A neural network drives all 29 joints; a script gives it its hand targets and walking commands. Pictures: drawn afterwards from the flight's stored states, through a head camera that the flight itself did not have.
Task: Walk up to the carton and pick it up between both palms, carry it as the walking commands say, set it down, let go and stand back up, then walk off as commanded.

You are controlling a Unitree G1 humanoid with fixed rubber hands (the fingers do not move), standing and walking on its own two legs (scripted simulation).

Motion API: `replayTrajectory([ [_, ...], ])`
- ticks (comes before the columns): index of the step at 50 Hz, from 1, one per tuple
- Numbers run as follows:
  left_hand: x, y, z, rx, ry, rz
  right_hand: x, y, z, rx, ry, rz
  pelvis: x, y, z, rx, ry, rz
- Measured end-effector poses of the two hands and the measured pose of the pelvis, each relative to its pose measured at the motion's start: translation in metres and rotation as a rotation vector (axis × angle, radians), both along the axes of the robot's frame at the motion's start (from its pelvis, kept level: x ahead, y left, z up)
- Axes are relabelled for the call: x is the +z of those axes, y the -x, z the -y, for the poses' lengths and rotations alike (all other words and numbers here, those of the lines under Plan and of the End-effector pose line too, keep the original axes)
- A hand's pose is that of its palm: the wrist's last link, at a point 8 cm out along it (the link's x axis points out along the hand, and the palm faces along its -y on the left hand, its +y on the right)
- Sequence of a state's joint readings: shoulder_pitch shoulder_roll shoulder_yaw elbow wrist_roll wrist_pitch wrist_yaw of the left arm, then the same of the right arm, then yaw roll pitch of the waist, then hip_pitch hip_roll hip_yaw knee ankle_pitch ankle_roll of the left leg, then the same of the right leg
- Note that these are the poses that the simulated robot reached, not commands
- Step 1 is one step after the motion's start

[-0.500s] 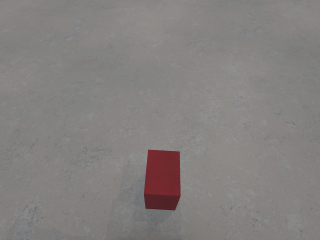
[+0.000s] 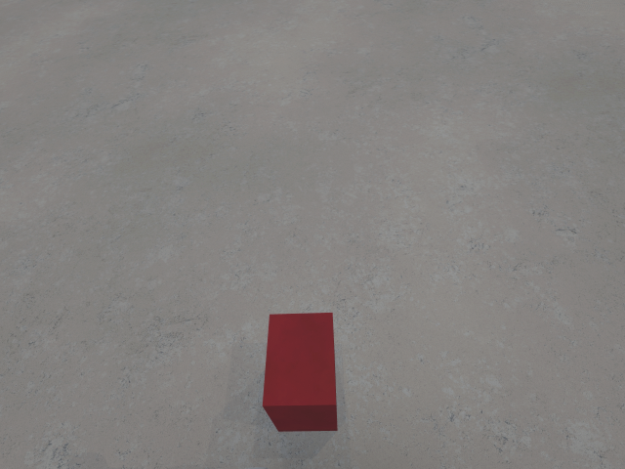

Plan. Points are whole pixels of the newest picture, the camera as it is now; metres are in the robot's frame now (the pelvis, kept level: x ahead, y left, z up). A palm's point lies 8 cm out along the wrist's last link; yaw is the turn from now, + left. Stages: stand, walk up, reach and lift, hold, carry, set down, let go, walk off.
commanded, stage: walk up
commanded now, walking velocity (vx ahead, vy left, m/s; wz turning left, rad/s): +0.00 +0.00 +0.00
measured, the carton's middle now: (304, 374) +0.43 +0.08 -0.63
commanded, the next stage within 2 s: stand in 0.66 s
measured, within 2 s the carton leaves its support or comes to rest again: neither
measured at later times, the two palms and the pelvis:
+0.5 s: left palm out of the picture +0.00 +0.31 -0.15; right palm out of the picture +0.07 -0.14 -0.12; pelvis +0.00 +0.09 +0.00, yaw +1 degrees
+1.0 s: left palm out of the picture -0.04 +0.29 -0.14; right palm out of the picture +0.04 -0.16 -0.15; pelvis -0.02 +0.06 -0.01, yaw +3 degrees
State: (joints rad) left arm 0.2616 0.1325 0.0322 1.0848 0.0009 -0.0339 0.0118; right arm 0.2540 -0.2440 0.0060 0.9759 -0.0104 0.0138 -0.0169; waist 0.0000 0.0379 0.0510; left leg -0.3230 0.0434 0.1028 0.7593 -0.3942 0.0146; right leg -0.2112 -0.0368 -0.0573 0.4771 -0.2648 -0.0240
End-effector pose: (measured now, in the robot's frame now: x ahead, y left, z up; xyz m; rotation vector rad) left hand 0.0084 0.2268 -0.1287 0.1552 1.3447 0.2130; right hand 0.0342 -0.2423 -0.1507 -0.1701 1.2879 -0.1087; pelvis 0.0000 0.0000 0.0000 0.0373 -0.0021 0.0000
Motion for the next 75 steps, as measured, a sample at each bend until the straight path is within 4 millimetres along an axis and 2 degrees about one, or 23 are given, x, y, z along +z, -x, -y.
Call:
replayTrajectory([
  [4,0.001,-0.008,0.0,0.001,-0.012,-0.001,0.0,-0.019,-0.007,0.001,-0.018,0.019,0.001,-0.006,0.001,0.001,0.0,-0.013],
  [8,-0.003,-0.01,-0.006,0.009,-0.011,-0.006,0.001,-0.03,-0.018,0.006,-0.018,0.03,-0.001,-0.01,-0.006,-0.001,0.012,-0.017],
  [16,-0.014,0.004,-0.045,0.057,-0.006,-0.029,0.009,-0.043,-0.046,0.052,0.04,0.028,-0.004,-0.007,-0.046,0.015,0.036,-0.016],
  [19,-0.024,0.004,-0.064,0.052,0.018,-0.03,0.011,-0.043,-0.065,0.048,0.06,0.045,-0.008,-0.007,-0.067,0.02,0.058,-0.002],
  [26,-0.021,0.008,-0.089,0.045,0.071,-0.042,0.027,-0.032,-0.108,0.026,0.047,0.065,0.004,-0.003,-0.094,0.023,0.086,0.028],
  [31,-0.023,0.023,-0.097,0.051,0.086,-0.089,0.032,-0.027,-0.118,0.028,0.057,0.06,0.006,0.001,-0.102,0.029,0.084,0.009],
  [36,-0.024,0.034,-0.097,0.059,0.08,-0.103,0.028,-0.02,-0.12,0.028,0.048,0.061,0.004,0.006,-0.101,0.036,0.067,0.014],
  [42,-0.021,0.038,-0.09,0.053,0.05,-0.09,0.02,-0.012,-0.112,0.019,0.019,0.074,0.001,0.013,-0.09,0.044,0.038,0.028],
  [49,-0.017,0.046,-0.068,0.053,0.006,-0.069,0.002,-0.004,-0.09,0.023,-0.025,0.064,-0.006,0.023,-0.062,0.05,-0.008,0.026],
  [53,-0.011,0.048,-0.052,0.031,0.003,-0.07,0.0,0.003,-0.076,0.009,-0.032,0.064,-0.004,0.026,-0.051,0.035,0.004,0.031],
  [61,-0.01,0.036,-0.042,0.001,0.003,-0.034,0.0,0.037,-0.053,-0.017,-0.003,-0.004,-0.003,0.027,-0.042,0.029,0.004,0.03],
  [67,-0.01,0.026,-0.046,-0.007,0.01,-0.027,0.002,0.055,-0.056,-0.033,0.008,-0.068,-0.002,0.021,-0.047,0.029,0.011,0.021],
  [75,-0.012,0.015,-0.051,-0.011,0.023,-0.021,0.004,0.046,-0.07,-0.039,0.0,-0.071,-0.001,0.013,-0.054,0.029,0.02,0.01],
])
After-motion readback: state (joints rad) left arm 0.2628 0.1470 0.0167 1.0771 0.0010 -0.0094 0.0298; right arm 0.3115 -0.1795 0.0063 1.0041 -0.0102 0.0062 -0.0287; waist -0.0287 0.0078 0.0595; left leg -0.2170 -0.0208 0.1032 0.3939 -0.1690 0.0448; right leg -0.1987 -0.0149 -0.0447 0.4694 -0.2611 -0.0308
